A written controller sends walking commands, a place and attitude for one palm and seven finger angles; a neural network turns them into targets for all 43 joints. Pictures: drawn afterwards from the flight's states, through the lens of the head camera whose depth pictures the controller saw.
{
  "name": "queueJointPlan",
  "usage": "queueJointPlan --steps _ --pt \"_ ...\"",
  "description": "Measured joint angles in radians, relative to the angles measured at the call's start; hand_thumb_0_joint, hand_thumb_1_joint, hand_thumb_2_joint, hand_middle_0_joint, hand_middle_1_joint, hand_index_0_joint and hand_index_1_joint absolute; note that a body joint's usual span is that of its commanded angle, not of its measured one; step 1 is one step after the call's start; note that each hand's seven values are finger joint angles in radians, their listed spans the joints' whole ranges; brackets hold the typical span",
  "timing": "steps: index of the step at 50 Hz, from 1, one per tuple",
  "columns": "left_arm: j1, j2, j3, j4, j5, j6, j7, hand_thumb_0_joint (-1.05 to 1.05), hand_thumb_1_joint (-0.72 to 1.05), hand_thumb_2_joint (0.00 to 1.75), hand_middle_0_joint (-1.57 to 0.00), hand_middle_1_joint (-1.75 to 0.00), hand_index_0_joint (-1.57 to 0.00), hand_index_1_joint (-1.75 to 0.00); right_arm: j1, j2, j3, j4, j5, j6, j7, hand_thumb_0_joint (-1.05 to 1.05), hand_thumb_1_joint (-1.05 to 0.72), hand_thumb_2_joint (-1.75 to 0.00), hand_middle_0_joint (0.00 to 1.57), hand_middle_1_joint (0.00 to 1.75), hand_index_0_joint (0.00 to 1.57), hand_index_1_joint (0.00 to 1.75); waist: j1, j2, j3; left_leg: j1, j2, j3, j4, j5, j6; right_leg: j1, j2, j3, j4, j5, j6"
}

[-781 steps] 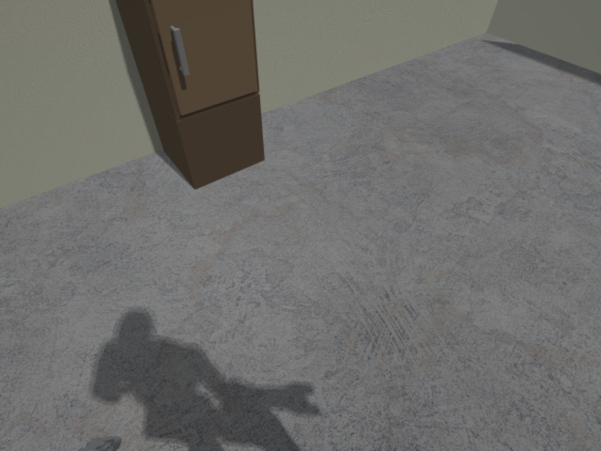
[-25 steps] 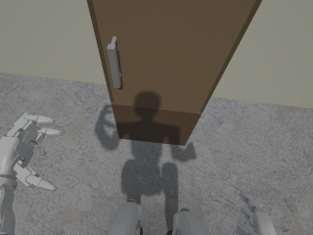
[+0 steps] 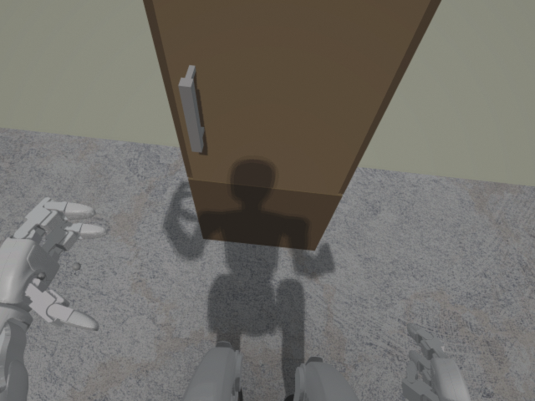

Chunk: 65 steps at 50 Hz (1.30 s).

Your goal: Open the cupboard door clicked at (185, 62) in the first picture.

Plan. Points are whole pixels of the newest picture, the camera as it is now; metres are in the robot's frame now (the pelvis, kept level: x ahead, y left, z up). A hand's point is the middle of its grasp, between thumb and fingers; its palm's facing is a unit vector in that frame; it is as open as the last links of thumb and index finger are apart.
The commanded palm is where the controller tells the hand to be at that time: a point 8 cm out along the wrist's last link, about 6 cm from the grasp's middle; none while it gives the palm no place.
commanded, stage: move the hooked fingers beside the handle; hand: left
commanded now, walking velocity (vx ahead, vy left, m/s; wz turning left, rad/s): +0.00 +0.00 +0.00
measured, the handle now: (194, 111) +0.59 +0.17 +0.02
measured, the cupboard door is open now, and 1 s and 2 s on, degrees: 0 0 0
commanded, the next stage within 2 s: none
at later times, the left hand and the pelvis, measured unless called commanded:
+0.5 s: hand (108, 209) +0.37 +0.26 +0.03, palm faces -0.03 -1.00 -0.04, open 14.0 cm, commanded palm +0.35 +0.31 +0.03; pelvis +0.01 -0.01 +0.00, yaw -1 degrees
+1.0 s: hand (129, 171) +0.44 +0.25 +0.03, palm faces -0.02 -1.00 -0.02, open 14.0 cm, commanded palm +0.43 +0.29 +0.03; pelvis +0.00 +0.00 -0.01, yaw -2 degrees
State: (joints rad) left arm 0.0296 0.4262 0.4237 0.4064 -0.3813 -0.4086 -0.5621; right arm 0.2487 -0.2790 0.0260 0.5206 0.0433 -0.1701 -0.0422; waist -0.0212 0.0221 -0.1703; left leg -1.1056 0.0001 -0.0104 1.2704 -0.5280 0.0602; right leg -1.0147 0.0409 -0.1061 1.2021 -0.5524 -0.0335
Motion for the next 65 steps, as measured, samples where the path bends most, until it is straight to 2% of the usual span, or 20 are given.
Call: queueJointPlan --steps 5,10,20,32,43,54,60,65 --pt "-0.018 0.0 -0.007 0.011 0.008 0.001 0.001 -0.02 -0.5 0.3 -0.3 -1.2 -0.3 -1.2 -0.003 -0.003 0.001 0.001 -0.001 -0.001 -0.004 0.01 -0.9 -0.9 0.2 0.3 0.2 0.3 0.003 0.0 -0.001 -0.005 0.0 -0.004 0.007 -0.004 -0.003 -0.004 0.001 -0.004 0.007 -0.005 -0.003" --pt "-0.113 0.005 -0.015 0.069 0.026 0.007 0.013 -0.02 -0.5 0.3 -0.3 -1.2 -0.3 -1.2 -0.011 -0.011 0.005 0.019 -0.002 0.002 -0.013 0.01 -0.9 -0.9 0.2 0.3 0.2 0.3 0.004 -0.002 0.002 -0.026 0.0 -0.01 0.026 -0.01 -0.006 -0.023 0.0 -0.01 0.027 -0.013 -0.007" --pt "-0.259 0.042 0.0 0.176 0.065 0.047 0.037 -0.02 -0.5 0.3 -0.3 -1.2 -0.3 -1.2 -0.003 -0.007 0.007 0.025 -0.001 0.04 -0.008 0.01 -0.9 -0.9 0.2 0.3 0.2 0.3 -0.026 -0.004 0.008 -0.039 0.01 0.002 0.021 -0.012 -0.008 -0.044 0.01 0.002 0.024 -0.01 -0.009" --pt "-0.374 0.061 0.027 0.309 0.099 0.013 0.051 -0.02 -0.5 0.3 -0.3 -1.2 -0.3 -1.2 0.037 -0.012 -0.002 0.06 -0.006 0.086 0.005 0.01 -0.9 -0.9 0.2 0.3 0.2 0.3 -0.048 -0.005 0.006 -0.053 0.015 0.013 0.018 -0.018 -0.004 -0.063 0.014 0.015 0.022 -0.011 -0.004" --pt "-0.513 0.072 0.019 0.44 0.145 -0.013 0.078 -0.02 -0.5 0.3 -0.3 -1.2 -0.3 -1.2 0.042 -0.009 -0.001 0.077 -0.013 0.124 0.01 0.01 -0.9 -0.9 0.2 0.3 0.2 0.3 -0.064 -0.004 0.006 -0.072 0.015 0.016 0.022 -0.014 0.002 -0.081 0.013 0.017 0.023 -0.005 0.002" --pt "-0.694 0.132 0.028 0.613 0.197 -0.038 0.101 -0.02 -0.5 0.3 -0.3 -1.2 -0.3 -1.2 0.046 -0.006 0.013 0.084 -0.024 0.168 0.015 0.01 -0.9 -0.9 0.2 0.3 0.2 0.3 -0.093 -0.003 0.012 -0.128 0.018 0.011 0.058 -0.017 0.005 -0.133 0.015 0.01 0.052 -0.005 0.004" --pt "-0.765 0.139 0.02 0.651 0.217 -0.044 0.12 -0.02 -0.5 0.3 -0.3 -1.2 -0.3 -1.2 0.057 -0.007 0.015 0.095 -0.03 0.194 0.019 0.01 -0.9 -0.9 0.2 0.3 0.2 0.3 -0.107 0.004 0.018 -0.155 0.017 0.009 0.067 -0.015 0.007 -0.157 0.014 0.008 0.058 -0.003 0.006" --pt "-0.832 0.166 0.027 0.709 0.244 -0.034 0.149 -0.02 -0.5 0.3 -0.3 -1.2 -0.3 -1.2 0.067 -0.008 0.027 0.094 -0.036 0.21 0.02 0.01 -0.9 -0.9 0.2 0.3 0.2 0.3 -0.129 0.006 0.022 -0.179 0.019 0.008 0.076 -0.015 0.008 -0.182 0.016 0.007 0.066 -0.002 0.006"
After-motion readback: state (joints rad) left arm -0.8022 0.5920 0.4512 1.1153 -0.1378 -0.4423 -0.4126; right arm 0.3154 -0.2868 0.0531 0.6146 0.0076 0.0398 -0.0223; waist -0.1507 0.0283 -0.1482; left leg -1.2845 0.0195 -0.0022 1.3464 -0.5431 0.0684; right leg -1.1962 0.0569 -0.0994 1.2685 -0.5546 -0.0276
